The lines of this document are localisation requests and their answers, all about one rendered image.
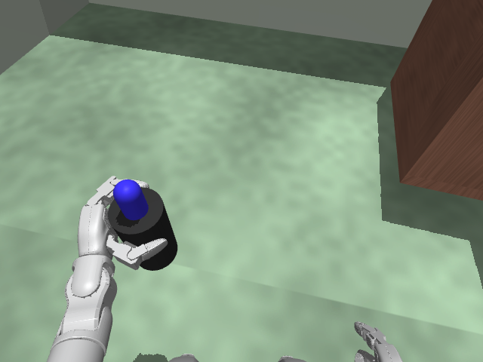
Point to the left robot hand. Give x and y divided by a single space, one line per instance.
97 236

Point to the right robot hand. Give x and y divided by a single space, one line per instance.
376 340

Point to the bottle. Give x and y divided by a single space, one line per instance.
138 215

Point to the left robot arm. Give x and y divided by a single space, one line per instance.
84 331

